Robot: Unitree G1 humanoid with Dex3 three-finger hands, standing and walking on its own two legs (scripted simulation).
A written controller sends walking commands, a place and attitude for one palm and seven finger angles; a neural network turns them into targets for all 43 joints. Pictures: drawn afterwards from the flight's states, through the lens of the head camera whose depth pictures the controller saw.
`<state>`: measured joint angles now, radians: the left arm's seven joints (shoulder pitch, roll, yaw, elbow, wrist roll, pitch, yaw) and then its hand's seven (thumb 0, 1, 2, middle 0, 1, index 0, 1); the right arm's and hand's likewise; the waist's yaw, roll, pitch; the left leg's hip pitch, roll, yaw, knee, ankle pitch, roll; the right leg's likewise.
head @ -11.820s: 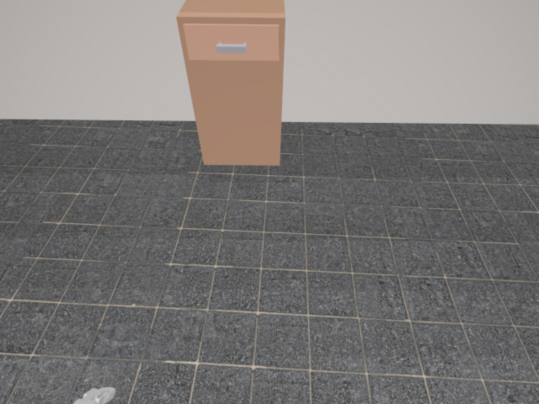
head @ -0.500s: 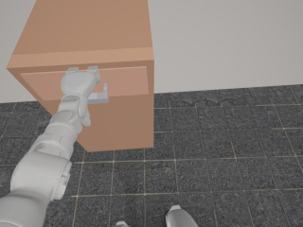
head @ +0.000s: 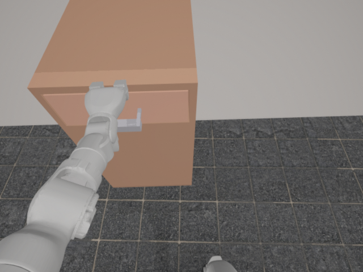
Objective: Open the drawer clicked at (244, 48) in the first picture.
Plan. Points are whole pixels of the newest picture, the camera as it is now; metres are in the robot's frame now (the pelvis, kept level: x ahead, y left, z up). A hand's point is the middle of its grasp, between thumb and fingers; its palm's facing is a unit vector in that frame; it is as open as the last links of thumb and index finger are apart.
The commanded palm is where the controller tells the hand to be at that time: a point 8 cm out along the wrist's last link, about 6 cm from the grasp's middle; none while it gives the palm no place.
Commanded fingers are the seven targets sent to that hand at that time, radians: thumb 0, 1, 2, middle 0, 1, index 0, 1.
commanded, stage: move the hooked fingers above the handle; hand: left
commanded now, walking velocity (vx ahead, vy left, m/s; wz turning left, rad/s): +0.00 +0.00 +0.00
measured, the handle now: (120, 119) +0.53 +0.15 -0.05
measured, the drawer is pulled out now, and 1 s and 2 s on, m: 0.00 0.00 0.00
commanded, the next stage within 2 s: none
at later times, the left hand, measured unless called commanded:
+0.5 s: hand (117, 121) +0.48 +0.14 +0.01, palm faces -0.13 -0.02 -0.99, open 13.6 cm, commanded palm +0.46 +0.15 +0.06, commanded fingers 0.00 -0.50 0.30 -0.30 -1.20 -0.30 -1.20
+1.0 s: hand (119, 123) +0.47 +0.13 +0.01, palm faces -0.07 -0.05 -1.00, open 13.8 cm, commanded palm +0.46 +0.15 +0.06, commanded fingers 0.00 -0.50 0.30 -0.30 -1.20 -0.30 -1.20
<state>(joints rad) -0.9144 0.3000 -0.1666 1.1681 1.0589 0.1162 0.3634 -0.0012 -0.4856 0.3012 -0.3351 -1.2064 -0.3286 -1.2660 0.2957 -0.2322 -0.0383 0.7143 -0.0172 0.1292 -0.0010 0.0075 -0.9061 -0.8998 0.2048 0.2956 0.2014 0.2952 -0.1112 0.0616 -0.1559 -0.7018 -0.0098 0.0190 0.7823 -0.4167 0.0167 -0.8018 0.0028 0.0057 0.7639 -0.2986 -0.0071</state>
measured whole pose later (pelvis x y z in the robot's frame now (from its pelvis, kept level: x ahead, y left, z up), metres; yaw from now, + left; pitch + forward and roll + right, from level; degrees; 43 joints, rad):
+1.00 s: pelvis +0.00 +0.00 +0.00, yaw +2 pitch +19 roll +0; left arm -0.82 0.30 -0.22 1.00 1.06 -0.04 0.35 0.00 -0.49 0.30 -0.32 -1.20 -0.32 -1.20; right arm 0.29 -0.24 -0.07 0.74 -0.03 0.07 -0.04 0.01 -0.91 -0.90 0.20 0.30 0.20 0.30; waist -0.09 0.05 -0.13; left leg -0.69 -0.02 -0.01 0.79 -0.42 0.01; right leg -0.78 -0.01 -0.03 0.76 -0.31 -0.01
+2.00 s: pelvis -0.02 -0.01 +0.00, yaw -1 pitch +18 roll +2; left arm -0.89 0.41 -0.14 1.15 1.03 0.10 0.23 0.00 -0.49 0.30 -0.32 -1.21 -0.32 -1.23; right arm 0.26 -0.24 0.01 0.65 0.02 0.11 -0.10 0.01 -0.90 -0.90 0.21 0.30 0.20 0.30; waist -0.13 0.05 -0.09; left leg -0.70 0.00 0.05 0.75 -0.37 0.01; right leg -0.82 0.01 0.03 0.75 -0.25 -0.02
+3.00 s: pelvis -0.02 +0.00 -0.02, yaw +1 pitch +22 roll +0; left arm -0.94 0.33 -0.15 1.11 1.10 0.08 0.55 0.00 -0.49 0.30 -0.33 -1.21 -0.34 -1.23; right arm 0.29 -0.25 -0.06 0.77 -0.04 0.07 0.00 0.01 -0.91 -0.90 0.20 0.30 0.20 0.29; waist -0.13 0.06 -0.15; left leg -0.87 -0.01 -0.01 0.92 -0.45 0.01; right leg -0.95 0.00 -0.02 0.88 -0.32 -0.01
